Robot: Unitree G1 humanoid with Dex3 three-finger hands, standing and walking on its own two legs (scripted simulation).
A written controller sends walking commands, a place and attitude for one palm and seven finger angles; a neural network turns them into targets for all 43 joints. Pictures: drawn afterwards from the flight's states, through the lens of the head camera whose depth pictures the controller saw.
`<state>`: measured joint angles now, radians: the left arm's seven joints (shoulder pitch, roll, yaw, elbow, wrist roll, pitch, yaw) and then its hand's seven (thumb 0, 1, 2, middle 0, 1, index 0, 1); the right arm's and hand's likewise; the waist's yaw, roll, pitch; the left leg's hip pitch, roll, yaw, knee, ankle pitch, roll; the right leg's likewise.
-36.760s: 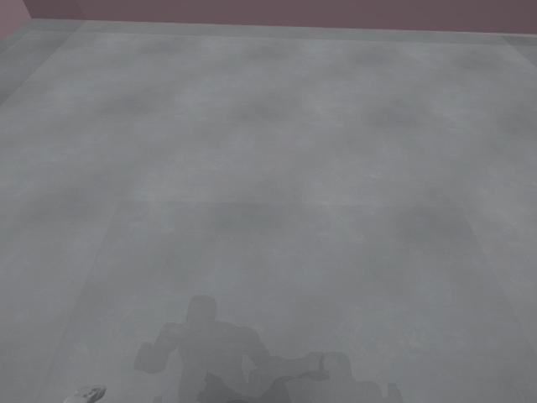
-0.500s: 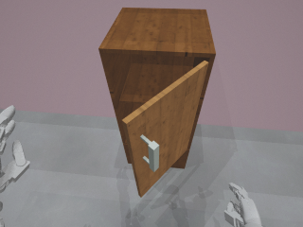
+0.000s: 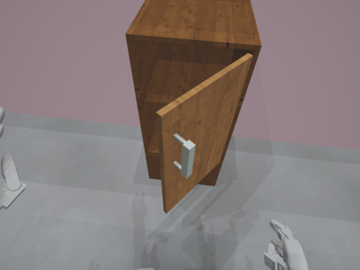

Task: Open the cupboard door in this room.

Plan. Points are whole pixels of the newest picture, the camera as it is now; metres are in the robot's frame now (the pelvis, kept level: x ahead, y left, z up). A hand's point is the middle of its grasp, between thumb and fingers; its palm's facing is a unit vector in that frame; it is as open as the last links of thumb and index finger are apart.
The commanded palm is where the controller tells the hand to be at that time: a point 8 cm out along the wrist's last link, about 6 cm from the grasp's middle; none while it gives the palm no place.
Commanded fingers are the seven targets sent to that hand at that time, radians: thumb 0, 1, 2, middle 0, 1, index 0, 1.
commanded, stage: step back with the hand held close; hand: left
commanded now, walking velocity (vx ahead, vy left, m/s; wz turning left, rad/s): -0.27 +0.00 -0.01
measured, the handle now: (182, 156) +0.41 +0.03 -0.04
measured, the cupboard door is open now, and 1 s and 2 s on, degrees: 52 52 52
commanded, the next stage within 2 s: stop stepping back and stand still in 0.80 s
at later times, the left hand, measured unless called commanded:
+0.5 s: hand out of the picture +0.15 +0.26 +0.17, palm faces +0.37 -0.78 -0.50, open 7.4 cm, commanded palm +0.07 +0.31 +0.19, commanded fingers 0.00 0.90 0.90 -0.20 -0.30 -0.20 -0.30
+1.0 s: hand out of the picture +0.03 +0.21 +0.19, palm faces +0.30 -0.82 -0.49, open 7.4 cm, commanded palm -0.02 +0.27 +0.19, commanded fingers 0.00 0.90 0.90 -0.20 -0.30 -0.20 -0.30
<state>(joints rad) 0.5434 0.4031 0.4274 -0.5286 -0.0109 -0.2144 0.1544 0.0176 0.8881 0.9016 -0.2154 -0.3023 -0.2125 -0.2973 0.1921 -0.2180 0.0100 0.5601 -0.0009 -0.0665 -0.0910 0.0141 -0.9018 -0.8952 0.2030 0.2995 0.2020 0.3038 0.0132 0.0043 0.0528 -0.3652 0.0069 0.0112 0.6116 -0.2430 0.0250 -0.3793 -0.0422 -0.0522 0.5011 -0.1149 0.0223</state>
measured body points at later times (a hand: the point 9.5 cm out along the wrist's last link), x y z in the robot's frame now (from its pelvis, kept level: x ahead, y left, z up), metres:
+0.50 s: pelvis -0.05 +0.00 +0.00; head -0.02 +0.03 +0.45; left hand +0.12 +0.30 +0.20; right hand +0.15 -0.23 -0.07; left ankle +0.00 +0.09 -0.73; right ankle +0.01 -0.13 -0.73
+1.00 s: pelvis -0.18 -0.02 +0.01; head -0.17 +0.00 +0.46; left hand +0.01 +0.26 +0.22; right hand -0.02 -0.26 -0.07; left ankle -0.10 +0.07 -0.71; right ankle -0.26 -0.14 -0.73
